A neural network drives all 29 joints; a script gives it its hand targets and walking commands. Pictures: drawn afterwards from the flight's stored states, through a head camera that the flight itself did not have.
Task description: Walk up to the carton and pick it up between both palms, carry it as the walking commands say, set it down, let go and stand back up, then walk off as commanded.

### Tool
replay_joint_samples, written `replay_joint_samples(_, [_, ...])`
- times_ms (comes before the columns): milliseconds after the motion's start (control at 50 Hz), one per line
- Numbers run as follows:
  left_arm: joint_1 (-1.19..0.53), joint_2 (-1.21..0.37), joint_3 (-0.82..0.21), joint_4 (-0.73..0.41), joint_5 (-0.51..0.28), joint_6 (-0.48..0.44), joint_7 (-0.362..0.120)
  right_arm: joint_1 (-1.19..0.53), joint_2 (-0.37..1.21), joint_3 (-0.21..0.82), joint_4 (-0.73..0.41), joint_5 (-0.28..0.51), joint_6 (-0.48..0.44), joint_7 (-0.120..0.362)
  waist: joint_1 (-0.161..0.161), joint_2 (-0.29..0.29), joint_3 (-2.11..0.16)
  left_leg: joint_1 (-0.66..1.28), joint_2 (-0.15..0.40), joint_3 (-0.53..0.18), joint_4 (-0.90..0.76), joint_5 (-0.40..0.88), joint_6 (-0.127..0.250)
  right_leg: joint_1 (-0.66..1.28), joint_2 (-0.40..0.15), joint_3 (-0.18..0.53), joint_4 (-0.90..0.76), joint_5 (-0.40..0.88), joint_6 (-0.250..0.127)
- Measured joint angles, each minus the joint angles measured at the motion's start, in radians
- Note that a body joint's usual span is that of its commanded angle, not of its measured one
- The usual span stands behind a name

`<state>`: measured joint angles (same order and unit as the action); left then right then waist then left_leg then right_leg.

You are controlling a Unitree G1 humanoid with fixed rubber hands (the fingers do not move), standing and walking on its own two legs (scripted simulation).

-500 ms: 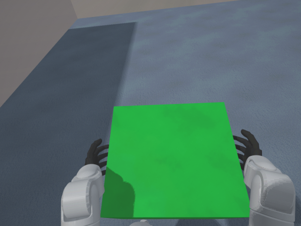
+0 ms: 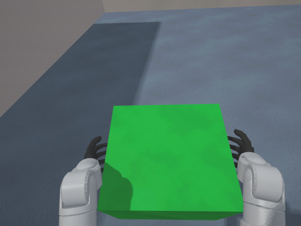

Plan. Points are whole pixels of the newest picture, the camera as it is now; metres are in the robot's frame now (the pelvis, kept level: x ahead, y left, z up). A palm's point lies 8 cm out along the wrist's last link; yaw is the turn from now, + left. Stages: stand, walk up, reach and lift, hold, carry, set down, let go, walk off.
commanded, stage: carry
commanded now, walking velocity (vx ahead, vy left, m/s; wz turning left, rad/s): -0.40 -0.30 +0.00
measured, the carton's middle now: (166, 164) +0.31 +0.00 -0.01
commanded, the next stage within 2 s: none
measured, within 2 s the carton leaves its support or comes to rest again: neither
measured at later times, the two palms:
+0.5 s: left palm out of the picture +0.12 +0.08 +0.07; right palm out of the picture +0.14 -0.29 +0.07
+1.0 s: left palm out of the picture -0.08 -0.04 +0.07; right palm out of the picture -0.07 -0.41 +0.06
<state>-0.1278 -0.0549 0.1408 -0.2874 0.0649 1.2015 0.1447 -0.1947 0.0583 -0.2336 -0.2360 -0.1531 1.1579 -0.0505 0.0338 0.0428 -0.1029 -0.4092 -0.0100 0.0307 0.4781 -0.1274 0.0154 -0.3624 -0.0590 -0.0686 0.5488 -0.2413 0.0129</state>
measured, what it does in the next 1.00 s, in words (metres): walks backwards: left foot, then right foot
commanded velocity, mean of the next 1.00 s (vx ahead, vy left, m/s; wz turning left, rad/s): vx -0.40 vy -0.30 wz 0.00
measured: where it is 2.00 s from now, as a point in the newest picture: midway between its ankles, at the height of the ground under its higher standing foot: outside the picture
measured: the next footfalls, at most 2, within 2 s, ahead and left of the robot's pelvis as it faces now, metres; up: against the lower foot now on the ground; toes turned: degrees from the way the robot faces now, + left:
left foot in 0.60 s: -0.16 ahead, +0.01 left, +0.00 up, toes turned +5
right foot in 0.94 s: -0.28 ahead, -0.38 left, +0.00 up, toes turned -4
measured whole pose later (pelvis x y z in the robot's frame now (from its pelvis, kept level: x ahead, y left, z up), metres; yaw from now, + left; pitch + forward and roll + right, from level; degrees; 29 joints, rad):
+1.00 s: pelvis -0.34 -0.22 -0.01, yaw -1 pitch +4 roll -2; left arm -0.13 -0.12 0.16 -0.36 0.10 1.17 0.10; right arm -0.18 0.09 -0.27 -0.39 -0.17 1.17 -0.03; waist 0.05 0.08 -0.03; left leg -0.61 0.18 -0.02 0.71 -0.36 -0.06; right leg -0.41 -0.04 -0.01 0.58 -0.23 0.05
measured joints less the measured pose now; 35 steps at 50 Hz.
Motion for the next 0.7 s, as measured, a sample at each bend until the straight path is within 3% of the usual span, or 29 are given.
replay_joint_samples(60, [0.003, -0.014, 0.002, -0.017, 0.010, 0.003, -0.003, 0.007, -0.002, -0.007, -0.023, 0.019, 0.009, -0.008, -0.017, -0.009, -0.002, 0.002, 0.002, 0.008, -0.004, 0.008, 0.000, -0.007, 0.001, 0.008, 0.007, 0.005, 0.001])
replay_joint_samples(120, [-0.006, -0.004, 0.005, -0.044, 0.041, 0.011, -0.036, -0.008, 0.008, -0.006, -0.035, 0.032, 0.010, -0.023, -0.033, -0.026, 0.005, -0.018, 0.011, 0.020, 0.017, 0.011, -0.005, -0.042, 0.005, 0.017, 0.051, -0.007, -0.007])
replay_joint_samples(160, [-0.013, 0.007, 0.015, -0.047, 0.055, 0.009, -0.063, -0.015, 0.017, 0.004, -0.045, 0.041, 0.011, -0.044, -0.041, -0.023, 0.013, -0.040, 0.025, 0.021, 0.035, 0.015, -0.009, -0.083, 0.012, 0.017, 0.141, -0.109, -0.005])
replay_joint_samples(200, [-0.014, 0.009, 0.027, -0.040, 0.062, 0.006, -0.082, -0.015, 0.026, 0.009, -0.053, 0.040, 0.019, -0.056, -0.041, -0.010, 0.020, -0.055, 0.049, 0.014, 0.033, 0.032, -0.023, -0.107, 0.027, 0.017, 0.214, -0.174, -0.008])
replay_joint_samples(260, [-0.016, 0.002, 0.036, -0.036, 0.063, 0.005, -0.090, -0.012, 0.037, 0.003, -0.066, 0.026, 0.028, -0.051, -0.032, 0.018, 0.031, -0.084, 0.087, -0.005, 0.023, 0.068, -0.047, -0.085, 0.042, 0.010, 0.182, -0.181, -0.028])
replay_joint_samples(280, [-0.012, 0.002, 0.036, -0.037, 0.063, 0.000, -0.094, -0.011, 0.039, 0.003, -0.075, 0.022, 0.032, -0.051, -0.028, 0.025, 0.033, -0.095, 0.099, -0.012, 0.022, 0.080, -0.057, -0.057, 0.047, 0.012, 0.126, -0.169, -0.039])
replay_joint_samples(300, [-0.009, -0.004, 0.035, -0.039, 0.063, -0.007, -0.094, -0.015, 0.036, 0.002, -0.082, 0.015, 0.036, -0.043, -0.017, 0.038, 0.040, -0.107, 0.119, -0.016, 0.032, 0.084, -0.063, -0.049, 0.056, 0.000, 0.078, -0.080, -0.044])
replay_joint_samples(320, [-0.005, -0.012, 0.033, -0.042, 0.067, -0.012, -0.091, -0.015, 0.031, 0.000, -0.081, 0.012, 0.035, -0.035, -0.009, 0.035, 0.045, -0.131, 0.124, -0.014, 0.078, 0.004, -0.061, -0.061, 0.055, -0.007, 0.071, 0.006, -0.049])
replay_joint_samples(360, [0.002, -0.049, 0.025, -0.043, 0.059, -0.015, -0.054, -0.004, 0.003, -0.013, -0.078, 0.011, 0.032, -0.007, -0.011, 0.015, 0.056, -0.203, 0.087, -0.036, 0.321, -0.253, -0.042, -0.079, 0.042, -0.019, 0.084, 0.028, -0.058])
replay_joint_samples(380, [0.012, -0.068, 0.020, -0.047, 0.058, -0.018, -0.039, 0.000, -0.011, -0.020, -0.075, 0.018, 0.031, 0.004, -0.015, 0.006, 0.063, -0.226, 0.059, -0.051, 0.444, -0.324, -0.029, -0.077, 0.035, -0.025, 0.076, 0.024, -0.062])
replay_joint_samples(420, [0.049, -0.077, 0.001, -0.070, 0.058, -0.029, -0.021, 0.002, -0.029, -0.017, -0.064, 0.034, 0.026, 0.015, -0.029, -0.006, 0.070, -0.239, 0.017, -0.060, 0.618, -0.363, -0.016, -0.079, 0.033, -0.031, 0.042, 0.045, -0.070])
replay_joint_samples(460, [0.069, -0.073, -0.003, -0.105, 0.058, -0.027, -0.018, -0.008, -0.028, -0.011, -0.066, 0.049, 0.026, 0.009, -0.045, -0.014, 0.081, -0.203, 0.004, -0.031, 0.665, -0.372, -0.025, -0.083, 0.037, -0.038, 0.004, 0.088, -0.080])
replay_joint_samples(500, [0.065, -0.072, 0.004, -0.134, 0.058, -0.019, -0.019, -0.015, -0.023, -0.011, -0.080, 0.059, 0.023, 0.005, -0.049, -0.021, 0.081, -0.134, 0.006, 0.012, 0.596, -0.395, -0.026, -0.101, 0.046, -0.046, -0.020, 0.123, -0.094])
replay_joint_samples(560, [0.034, -0.072, 0.008, -0.157, 0.064, -0.010, -0.022, -0.024, -0.019, -0.023, -0.104, 0.066, 0.013, 0.006, -0.045, -0.029, 0.074, 0.005, 0.015, 0.057, 0.357, -0.386, -0.028, -0.138, 0.063, -0.069, -0.045, 0.172, -0.113])
replay_joint_samples(600, [0.017, -0.070, 0.011, -0.164, 0.071, -0.009, -0.029, -0.032, -0.009, -0.033, -0.111, 0.066, 0.005, 0.008, -0.043, -0.040, 0.067, 0.100, 0.026, 0.071, 0.144, -0.277, -0.026, -0.164, 0.075, -0.088, -0.056, 0.203, -0.120])
replay_joint_samples(640, [0.020, -0.054, 0.019, -0.154, 0.072, -0.009, -0.044, -0.021, 0.022, -0.036, -0.101, 0.050, -0.012, 0.008, -0.043, -0.070, 0.073, 0.084, 0.023, 0.067, 0.132, -0.200, -0.006, -0.194, 0.072, -0.062, 0.028, 0.060, -0.064])
replay_joint_samples(700, [0.070, -0.040, 0.022, -0.147, 0.076, -0.007, -0.070, 0.034, 0.064, -0.028, -0.106, 0.040, -0.012, -0.007, -0.028, -0.047, 0.058, 0.073, 0.065, 0.042, 0.095, -0.156, -0.008, -0.271, 0.112, 0.064, 0.366, -0.117, -0.023])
